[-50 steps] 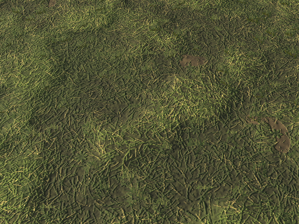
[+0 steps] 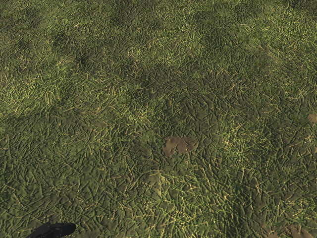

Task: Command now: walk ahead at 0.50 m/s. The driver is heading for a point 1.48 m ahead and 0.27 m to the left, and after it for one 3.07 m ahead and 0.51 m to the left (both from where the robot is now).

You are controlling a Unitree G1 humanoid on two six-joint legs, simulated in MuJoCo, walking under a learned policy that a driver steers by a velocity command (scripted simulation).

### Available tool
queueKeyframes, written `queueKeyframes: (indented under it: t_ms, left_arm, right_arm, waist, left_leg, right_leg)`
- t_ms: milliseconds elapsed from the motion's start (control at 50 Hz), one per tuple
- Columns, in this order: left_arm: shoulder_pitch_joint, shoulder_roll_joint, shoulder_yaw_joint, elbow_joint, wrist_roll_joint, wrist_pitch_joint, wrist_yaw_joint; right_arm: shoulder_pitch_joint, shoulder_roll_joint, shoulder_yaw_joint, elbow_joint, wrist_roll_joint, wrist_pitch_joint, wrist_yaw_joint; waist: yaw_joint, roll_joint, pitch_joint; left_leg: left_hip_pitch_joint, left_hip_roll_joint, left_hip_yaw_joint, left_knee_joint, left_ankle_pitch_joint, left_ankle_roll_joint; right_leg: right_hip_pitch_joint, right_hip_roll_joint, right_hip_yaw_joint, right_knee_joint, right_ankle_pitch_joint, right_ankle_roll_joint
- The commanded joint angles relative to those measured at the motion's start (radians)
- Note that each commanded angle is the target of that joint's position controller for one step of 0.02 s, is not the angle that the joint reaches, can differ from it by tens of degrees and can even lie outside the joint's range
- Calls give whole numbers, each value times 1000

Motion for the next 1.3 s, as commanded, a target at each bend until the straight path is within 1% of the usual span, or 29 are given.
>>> queueKeyframes:
  t_ms: [20,40,60,140,280,380,420,460,500,520,540,560,580,600,640,720,860,920,960,980,1000,1020,1040,1060,1100,1140,1180,1240,1300]
  left_arm:
    - [308,166,53,21,-5,4,10]
    - [243,155,48,13,1,5,9]
    - [198,132,42,10,8,4,6]
    - [167,122,43,32,8,-20,6]
    - [213,154,53,89,15,-19,31]
    - [280,170,61,139,1,5,39]
    - [279,182,67,147,-6,22,44]
    - [250,209,75,138,-9,38,56]
    - [225,215,73,126,-10,54,70]
    - [241,180,56,101,9,46,74]
    - [343,34,8,55,34,11,51]
    - [233,123,23,53,-6,-30,32]
    - [143,159,32,22,-38,-52,23]
    - [120,148,28,18,-26,-61,28]
    - [143,158,41,34,5,-46,33]
    - [143,103,31,27,15,-5,36]
    - [-68,73,16,-26,9,-23,14]
    - [-61,96,27,-29,17,-33,-1]
    - [31,123,40,-2,25,-36,-2]
    - [110,146,48,21,34,-41,2]
    - [197,207,57,26,53,-44,7]
    - [246,193,49,38,56,-28,10]
    - [290,122,33,58,22,-12,5]
    - [223,124,32,49,5,1,4]
    - [75,83,11,34,14,22,9]
    - [-2,90,13,37,30,38,10]
    - [-11,98,18,47,35,45,15]
    - [-16,98,17,69,17,54,24]
    - [20,52,-3,103,23,62,21]
  right_arm:
    - [-41,-140,-20,-108,28,-53,13]
    - [-90,-127,-17,-117,21,-56,10]
    - [-110,-120,-22,-120,5,-52,7]
    - [-62,-63,-17,-100,6,-9,3]
    - [-241,-37,-13,-150,6,-11,18]
    - [-370,-19,-3,-220,7,-13,44]
    - [-387,-27,-6,-248,7,-13,57]
    - [-339,-56,-22,-258,6,-10,65]
    - [-98,-134,-69,-206,8,-6,57]
    - [64,-226,-102,-178,8,4,36]
    - [45,-307,-110,-184,15,-3,34]
    - [86,-216,-87,-197,11,-8,33]
    - [44,-171,-75,-195,4,-14,30]
    - [-20,-149,-68,-208,6,-16,28]
    - [-124,-86,-45,-241,-12,-13,22]
    - [-116,-116,-50,-226,-9,-24,9]
    - [-14,-128,-47,-162,-3,-14,-9]
    - [-1,-122,-44,-143,-6,0,-15]
    - [-39,-125,-46,-146,-6,8,-18]
    - [-54,-115,-42,-153,-7,9,-18]
    - [-21,-74,-27,-176,-27,5,-18]
    - [148,-7,-3,-142,-19,-2,-12]
    - [158,-76,-14,-116,-7,3,-5]
    - [75,-125,-29,-133,10,17,-6]
    - [-47,-109,-31,-160,-1,55,-21]
    - [-22,-59,-23,-148,-6,87,-33]
    - [6,-27,-14,-124,-16,89,-41]
    - [12,-28,-16,-97,-21,87,-36]
    - [-59,-64,-19,-128,-50,87,-36]
  waist:
    - [159,-147,-215]
    - [129,-66,-139]
    - [101,-49,-85]
    - [38,-81,-56]
    - [96,-54,15]
    - [148,-40,59]
    - [140,-52,58]
    - [97,-89,4]
    - [-38,-80,-136]
    - [-97,41,-244]
    - [23,267,-343]
    - [-63,155,-405]
    - [-69,118,-258]
    - [-27,25,-178]
    - [49,21,-100]
    - [72,39,-53]
    - [-19,62,-3]
    - [-6,81,-30]
    - [53,96,-70]
    - [94,73,-120]
    - [102,-25,-257]
    - [79,-243,-416]
    - [107,-209,-489]
    - [111,-134,-373]
    - [73,-54,-178]
    - [22,-128,-109]
    - [19,-157,-133]
    - [8,-127,-166]
    - [27,-65,-66]
  left_leg:
    - [-644,39,-76,479,16,30]
    - [-613,85,-48,435,107,26]
    - [-578,111,-42,379,160,18]
    - [-488,148,-43,282,257,-13]
    - [-542,112,-40,-50,597,-24]
    - [-590,91,10,-187,567,9]
    - [-594,74,41,-209,472,33]
    - [-484,18,103,-210,367,68]
    - [-138,-63,134,-271,389,127]
    - [182,80,-104,-282,419,197]
    - [515,317,-673,-379,275,397]
    - [564,330,-771,-484,183,393]
    - [462,298,-616,-498,252,343]
    - [313,255,-503,-501,340,308]
    - [73,206,-355,-543,541,281]
    - [-77,170,-218,-611,690,278]
    - [-49,117,-112,-576,703,182]
    - [68,151,-150,-465,782,153]
    - [104,147,-164,-352,894,123]
    - [89,98,-140,-239,924,90]
    - [-58,30,-116,-25,698,44]
    - [-312,-77,-83,322,30,-37]
    - [-367,-72,-155,413,-212,-53]
    - [-425,-29,-155,461,-170,-65]
    - [-423,39,-92,347,-76,-79]
    - [-261,54,-43,134,-25,-86]
    - [-149,45,-14,-7,44,-87]
    - [-13,37,11,-203,293,-60]
    - [15,102,-68,-366,313,1]
  right_leg:
    - [722,-345,584,-261,-198,-205]
    - [583,-306,482,-284,-91,-189]
    - [473,-272,407,-314,3,-185]
    - [327,-236,245,-415,116,-193]
    - [371,-206,15,-467,168,-131]
    - [535,-258,-50,-425,224,-113]
    - [603,-281,-67,-365,345,-97]
    - [630,-281,-102,-238,677,-70]
    - [539,-230,-155,97,832,-20]
    - [284,-184,-161,410,520,22]
    - [-168,42,-45,736,-430,82]
    - [-289,22,140,822,-456,62]
    - [-358,-26,136,798,-364,40]
    - [-320,-70,129,711,-281,32]
    - [-178,-122,118,591,-206,50]
    - [-131,-130,78,424,-94,101]
    - [-39,-46,39,-7,311,82]
    - [-29,-21,55,-77,252,41]
    - [69,1,45,-119,217,5]
    - [203,-10,37,-161,374,-18]
    - [482,-163,169,-58,781,-88]
    - [781,-406,439,-28,1005,-287]
    - [796,-416,536,-61,872,-310]
    - [691,-379,480,-104,642,-270]
    - [411,-300,369,-199,351,-206]
    - [193,-217,269,-275,189,-159]
    - [149,-192,212,-287,199,-161]
    - [127,-187,189,-284,-20,-142]
    - [36,-109,162,-270,-423,-14]
Velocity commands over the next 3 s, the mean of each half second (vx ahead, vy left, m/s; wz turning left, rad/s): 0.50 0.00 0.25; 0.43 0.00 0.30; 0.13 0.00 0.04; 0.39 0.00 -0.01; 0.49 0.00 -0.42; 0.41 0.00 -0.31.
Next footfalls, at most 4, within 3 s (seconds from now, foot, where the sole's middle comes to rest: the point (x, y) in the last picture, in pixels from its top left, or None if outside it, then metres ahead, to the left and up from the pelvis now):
0.52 left None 0.42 0.16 -0.76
0.98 right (147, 169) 0.76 0.05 -0.76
1.30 left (98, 200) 0.63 0.27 -0.76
2.02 left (76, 136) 0.98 0.40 -0.76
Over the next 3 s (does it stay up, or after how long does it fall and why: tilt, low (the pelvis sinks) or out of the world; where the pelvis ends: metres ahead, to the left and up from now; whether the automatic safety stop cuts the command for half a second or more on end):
stays up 1.37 0.28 0.01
